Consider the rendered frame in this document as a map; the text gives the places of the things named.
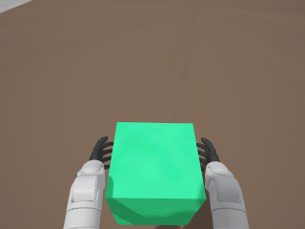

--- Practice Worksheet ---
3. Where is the robot left forearm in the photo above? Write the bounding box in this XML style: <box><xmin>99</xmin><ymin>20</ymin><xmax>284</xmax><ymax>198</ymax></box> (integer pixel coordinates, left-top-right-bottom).
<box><xmin>63</xmin><ymin>159</ymin><xmax>106</xmax><ymax>229</ymax></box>

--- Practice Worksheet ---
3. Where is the robot right forearm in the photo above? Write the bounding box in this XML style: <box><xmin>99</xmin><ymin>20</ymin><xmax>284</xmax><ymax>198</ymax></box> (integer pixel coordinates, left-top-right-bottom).
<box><xmin>205</xmin><ymin>161</ymin><xmax>250</xmax><ymax>229</ymax></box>

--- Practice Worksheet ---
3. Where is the carton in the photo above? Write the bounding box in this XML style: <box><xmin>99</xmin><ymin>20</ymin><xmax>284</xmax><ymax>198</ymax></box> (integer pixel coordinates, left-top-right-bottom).
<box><xmin>105</xmin><ymin>122</ymin><xmax>207</xmax><ymax>225</ymax></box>

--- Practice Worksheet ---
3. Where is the right robot hand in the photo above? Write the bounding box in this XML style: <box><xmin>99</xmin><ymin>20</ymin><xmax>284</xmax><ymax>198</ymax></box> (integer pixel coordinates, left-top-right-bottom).
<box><xmin>196</xmin><ymin>137</ymin><xmax>220</xmax><ymax>173</ymax></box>

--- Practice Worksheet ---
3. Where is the left robot hand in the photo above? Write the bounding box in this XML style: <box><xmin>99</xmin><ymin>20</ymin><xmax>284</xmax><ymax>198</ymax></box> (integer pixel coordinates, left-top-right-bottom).
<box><xmin>89</xmin><ymin>136</ymin><xmax>114</xmax><ymax>170</ymax></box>

